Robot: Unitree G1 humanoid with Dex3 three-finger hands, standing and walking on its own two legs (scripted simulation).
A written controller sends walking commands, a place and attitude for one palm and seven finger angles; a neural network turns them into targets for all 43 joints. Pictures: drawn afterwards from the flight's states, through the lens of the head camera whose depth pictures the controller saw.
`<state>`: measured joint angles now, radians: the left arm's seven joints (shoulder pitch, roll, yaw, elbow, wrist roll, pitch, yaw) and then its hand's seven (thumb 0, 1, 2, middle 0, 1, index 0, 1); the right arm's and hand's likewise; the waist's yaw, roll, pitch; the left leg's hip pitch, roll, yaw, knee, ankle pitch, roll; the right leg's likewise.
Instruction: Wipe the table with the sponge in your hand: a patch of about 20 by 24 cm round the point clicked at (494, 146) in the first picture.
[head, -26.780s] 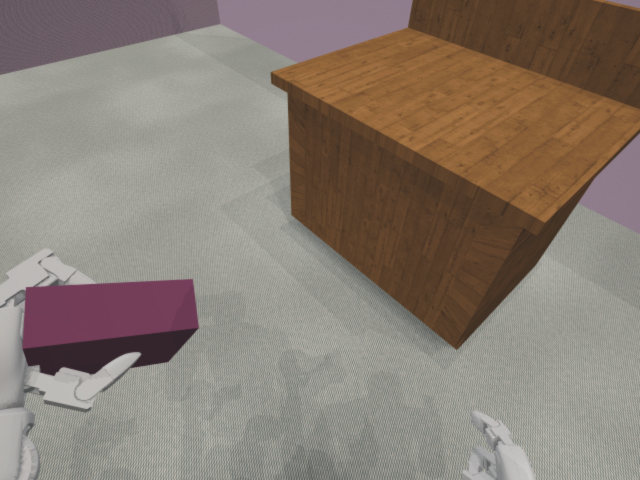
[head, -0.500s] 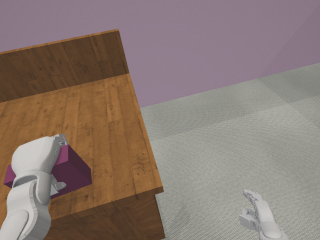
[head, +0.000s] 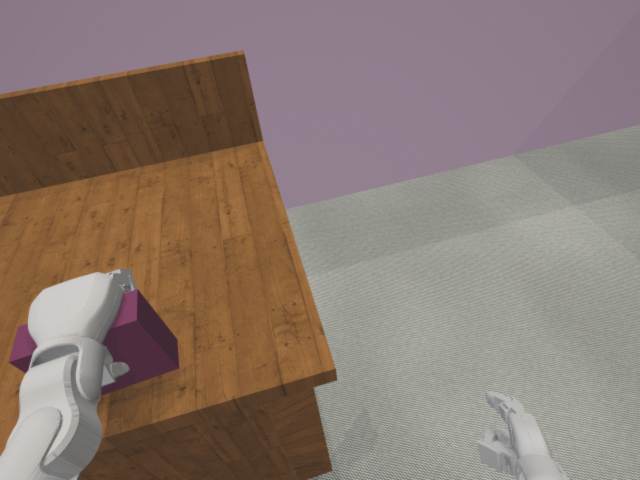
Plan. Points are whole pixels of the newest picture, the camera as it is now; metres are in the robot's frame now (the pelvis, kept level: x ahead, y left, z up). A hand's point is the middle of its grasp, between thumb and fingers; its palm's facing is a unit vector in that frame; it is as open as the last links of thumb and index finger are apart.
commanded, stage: move the sponge above the wiping area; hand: left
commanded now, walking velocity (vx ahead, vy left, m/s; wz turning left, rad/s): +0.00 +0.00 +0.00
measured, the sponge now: (113, 356) +0.22 +0.32 +0.05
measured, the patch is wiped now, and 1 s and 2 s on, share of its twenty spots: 0.00 0.00 0.00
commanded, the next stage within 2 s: none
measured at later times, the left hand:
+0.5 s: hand (89, 337) +0.22 +0.34 +0.08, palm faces -0.03 -0.05 -1.00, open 9.1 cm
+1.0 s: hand (86, 339) +0.23 +0.35 +0.07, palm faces -0.08 -0.02 -1.00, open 9.1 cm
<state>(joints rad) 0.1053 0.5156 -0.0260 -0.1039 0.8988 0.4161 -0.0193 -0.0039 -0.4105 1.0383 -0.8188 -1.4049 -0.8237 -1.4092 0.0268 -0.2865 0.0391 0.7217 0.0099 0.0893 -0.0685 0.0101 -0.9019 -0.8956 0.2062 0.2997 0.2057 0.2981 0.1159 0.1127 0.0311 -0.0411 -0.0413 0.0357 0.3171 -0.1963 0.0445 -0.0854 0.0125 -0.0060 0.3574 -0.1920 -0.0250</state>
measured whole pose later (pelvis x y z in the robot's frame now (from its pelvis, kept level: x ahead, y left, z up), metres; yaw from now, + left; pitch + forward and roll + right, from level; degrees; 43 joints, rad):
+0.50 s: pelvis +0.01 +0.01 +0.00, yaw +1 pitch -4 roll +0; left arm 0.12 0.54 0.02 -0.04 0.91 0.31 0.00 0.00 -0.41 1.04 -0.82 -1.41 -0.82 -1.41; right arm 0.03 -0.28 0.02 0.74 0.00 0.08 -0.08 0.01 -0.90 -0.90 0.21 0.30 0.21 0.30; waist 0.13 0.10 0.03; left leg -0.05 -0.05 0.02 0.32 -0.20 0.06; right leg -0.08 0.00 -0.01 0.33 -0.19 -0.01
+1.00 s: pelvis +0.01 +0.01 +0.00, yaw +1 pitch -2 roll +0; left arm 0.07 0.56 0.07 0.10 0.92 0.18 0.03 0.00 -0.41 1.04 -0.82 -1.41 -0.82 -1.41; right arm 0.05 -0.28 0.00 0.77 0.00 0.06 -0.09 0.01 -0.90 -0.90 0.21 0.30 0.21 0.30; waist 0.12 0.09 0.03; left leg -0.09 -0.05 0.01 0.34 -0.21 0.05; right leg -0.10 0.01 -0.03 0.33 -0.19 -0.02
